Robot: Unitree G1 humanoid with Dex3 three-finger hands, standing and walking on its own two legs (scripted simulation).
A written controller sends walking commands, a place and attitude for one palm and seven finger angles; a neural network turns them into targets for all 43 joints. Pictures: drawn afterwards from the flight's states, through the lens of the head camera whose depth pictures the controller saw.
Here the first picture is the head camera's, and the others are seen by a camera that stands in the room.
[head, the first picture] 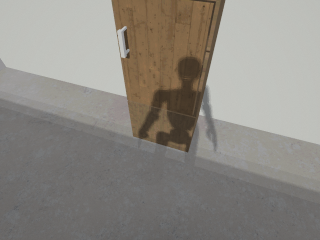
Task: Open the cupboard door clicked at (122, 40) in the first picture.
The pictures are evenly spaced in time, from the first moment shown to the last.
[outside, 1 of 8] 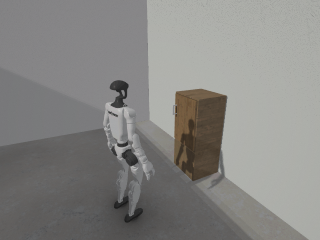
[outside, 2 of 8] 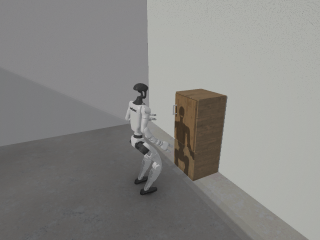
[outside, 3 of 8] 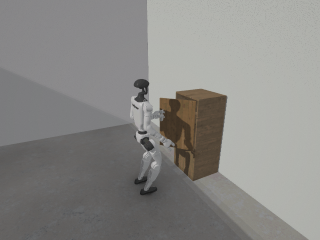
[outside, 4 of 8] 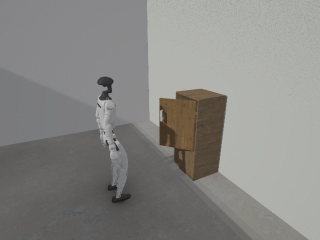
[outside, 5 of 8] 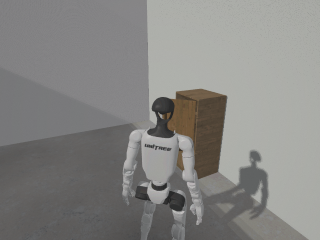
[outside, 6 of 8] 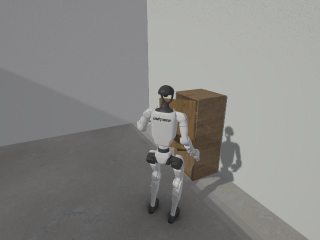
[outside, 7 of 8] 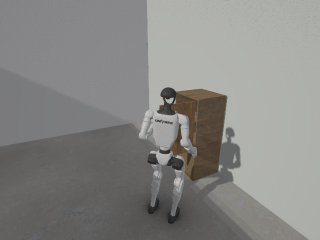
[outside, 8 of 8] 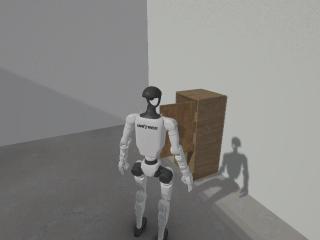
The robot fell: no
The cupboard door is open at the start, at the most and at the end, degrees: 0 87 86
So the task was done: yes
